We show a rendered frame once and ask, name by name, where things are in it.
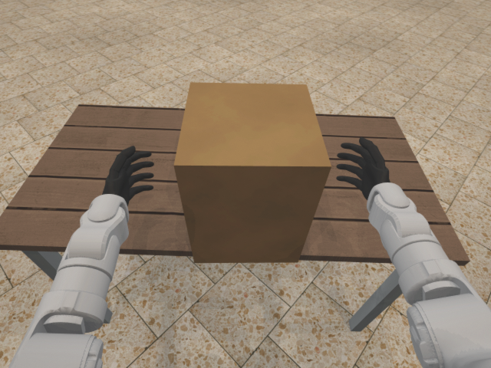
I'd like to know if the right robot hand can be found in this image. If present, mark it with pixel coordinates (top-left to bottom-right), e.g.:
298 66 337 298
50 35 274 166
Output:
336 137 390 200

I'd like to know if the left robot hand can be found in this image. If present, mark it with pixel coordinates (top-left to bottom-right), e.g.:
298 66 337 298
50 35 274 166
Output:
102 146 154 206

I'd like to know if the right robot forearm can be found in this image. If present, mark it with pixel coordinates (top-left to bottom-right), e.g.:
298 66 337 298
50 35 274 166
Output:
367 182 491 316

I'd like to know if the table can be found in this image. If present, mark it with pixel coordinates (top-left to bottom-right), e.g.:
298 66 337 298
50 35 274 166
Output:
0 104 470 332

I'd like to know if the carton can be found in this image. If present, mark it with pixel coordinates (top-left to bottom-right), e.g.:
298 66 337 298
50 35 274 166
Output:
174 82 331 263

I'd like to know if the robot left upper arm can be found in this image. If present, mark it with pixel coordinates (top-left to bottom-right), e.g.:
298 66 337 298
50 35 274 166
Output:
15 333 104 368

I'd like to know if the left robot forearm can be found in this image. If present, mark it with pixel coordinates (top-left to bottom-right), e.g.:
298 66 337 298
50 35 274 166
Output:
8 194 129 368

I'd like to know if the robot right upper arm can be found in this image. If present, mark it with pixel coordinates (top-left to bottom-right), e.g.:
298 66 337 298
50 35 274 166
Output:
407 293 491 368

